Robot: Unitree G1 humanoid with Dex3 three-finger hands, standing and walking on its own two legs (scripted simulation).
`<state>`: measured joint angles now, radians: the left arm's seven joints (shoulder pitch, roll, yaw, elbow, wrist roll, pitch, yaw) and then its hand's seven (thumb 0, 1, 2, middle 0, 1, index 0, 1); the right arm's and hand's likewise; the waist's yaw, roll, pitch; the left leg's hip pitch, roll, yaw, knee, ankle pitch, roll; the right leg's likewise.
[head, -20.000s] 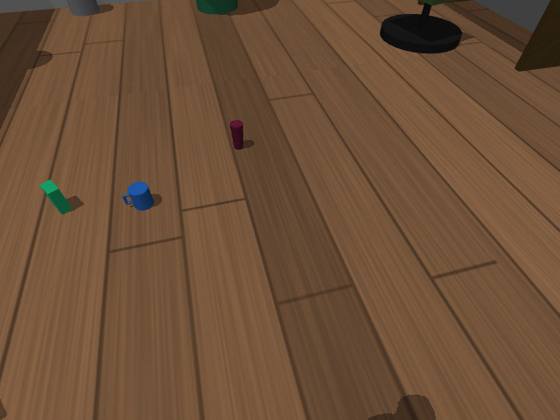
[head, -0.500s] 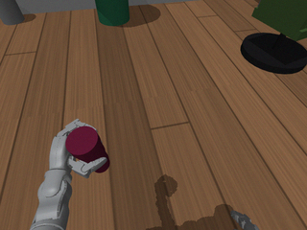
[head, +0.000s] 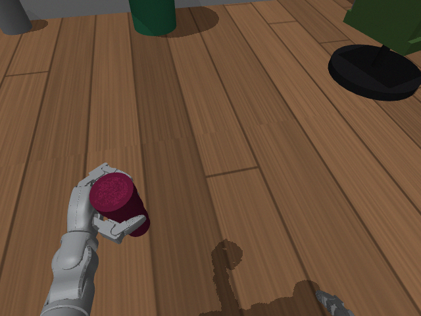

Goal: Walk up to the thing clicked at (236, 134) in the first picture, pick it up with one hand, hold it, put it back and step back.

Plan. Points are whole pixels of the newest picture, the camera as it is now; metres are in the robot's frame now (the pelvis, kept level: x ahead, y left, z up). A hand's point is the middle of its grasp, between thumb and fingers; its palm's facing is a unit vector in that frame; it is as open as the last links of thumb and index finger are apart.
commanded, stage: hold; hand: left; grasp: from the side
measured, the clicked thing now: (126, 210) +0.32 +0.16 +0.02
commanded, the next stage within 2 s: crouch in 0.14 s
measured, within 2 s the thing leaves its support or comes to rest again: neither
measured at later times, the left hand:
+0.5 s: hand (122, 212) +0.32 +0.17 +0.01, palm faces +0.09 -1.00 +0.00, open 9.7 cm
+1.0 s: hand (139, 241) +0.36 +0.19 -0.24, palm faces +0.11 -0.99 -0.02, open 9.7 cm
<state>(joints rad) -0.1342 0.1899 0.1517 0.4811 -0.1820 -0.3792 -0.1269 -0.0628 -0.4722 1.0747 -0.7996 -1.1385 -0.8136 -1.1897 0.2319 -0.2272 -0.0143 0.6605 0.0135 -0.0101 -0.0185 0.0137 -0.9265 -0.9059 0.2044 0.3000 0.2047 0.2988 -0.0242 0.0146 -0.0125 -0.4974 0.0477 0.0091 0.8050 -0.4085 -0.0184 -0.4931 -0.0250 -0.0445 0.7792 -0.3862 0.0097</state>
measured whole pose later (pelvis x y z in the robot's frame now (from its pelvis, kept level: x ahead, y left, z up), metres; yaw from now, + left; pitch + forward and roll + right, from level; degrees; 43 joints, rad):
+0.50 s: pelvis -0.01 +0.00 -0.01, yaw +0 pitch +9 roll -1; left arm -0.20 0.18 0.17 0.62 -0.16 -0.45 -0.10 -0.06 -0.47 1.07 -0.80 -1.14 -0.81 -1.19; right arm 0.21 -0.23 -0.02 0.66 -0.01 -0.03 0.00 0.01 -0.90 -0.90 0.20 0.30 0.21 0.30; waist -0.03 0.00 -0.02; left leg -0.62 0.05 0.00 0.89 -0.42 -0.01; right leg -0.61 -0.03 -0.05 0.86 -0.40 0.01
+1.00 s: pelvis -0.06 +0.00 -0.21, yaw -1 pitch +32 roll -2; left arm -0.52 0.28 0.35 1.00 -0.15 -0.75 -0.17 -0.06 -0.47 1.08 -0.80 -1.13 -0.82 -1.18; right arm 0.15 -0.26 0.00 0.70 -0.07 -0.03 0.06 0.01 -0.91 -0.91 0.20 0.30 0.20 0.30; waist -0.08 0.01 -0.19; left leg -1.65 0.05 -0.04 1.77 -0.68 -0.01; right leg -1.64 -0.04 -0.04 1.73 -0.65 0.01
